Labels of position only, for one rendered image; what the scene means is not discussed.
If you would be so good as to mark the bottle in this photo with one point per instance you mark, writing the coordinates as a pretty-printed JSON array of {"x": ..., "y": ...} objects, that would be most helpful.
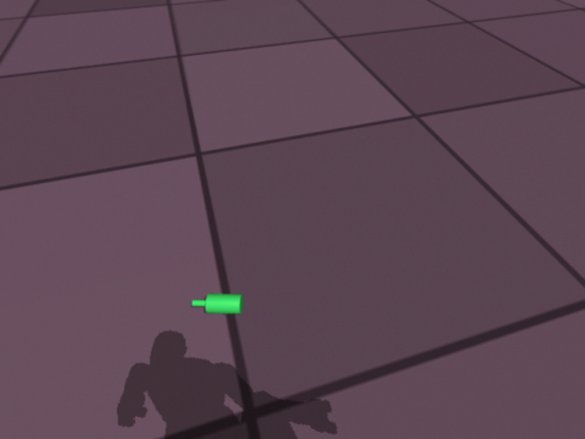
[{"x": 221, "y": 303}]

